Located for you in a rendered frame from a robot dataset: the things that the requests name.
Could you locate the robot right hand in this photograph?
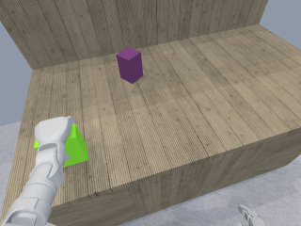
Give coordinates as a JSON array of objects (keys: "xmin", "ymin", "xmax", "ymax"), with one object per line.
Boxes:
[{"xmin": 236, "ymin": 204, "xmax": 265, "ymax": 226}]

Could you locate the sponge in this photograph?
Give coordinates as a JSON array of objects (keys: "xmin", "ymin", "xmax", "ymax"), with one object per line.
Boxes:
[{"xmin": 34, "ymin": 124, "xmax": 88, "ymax": 168}]

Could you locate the left robot forearm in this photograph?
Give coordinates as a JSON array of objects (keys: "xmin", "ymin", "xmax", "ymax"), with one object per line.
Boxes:
[{"xmin": 0, "ymin": 140, "xmax": 66, "ymax": 226}]

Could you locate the robot left hand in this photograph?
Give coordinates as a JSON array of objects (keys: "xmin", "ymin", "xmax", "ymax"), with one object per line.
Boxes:
[{"xmin": 34, "ymin": 116, "xmax": 75, "ymax": 162}]

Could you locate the table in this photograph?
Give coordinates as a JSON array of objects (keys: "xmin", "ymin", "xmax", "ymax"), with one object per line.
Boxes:
[{"xmin": 0, "ymin": 0, "xmax": 301, "ymax": 226}]

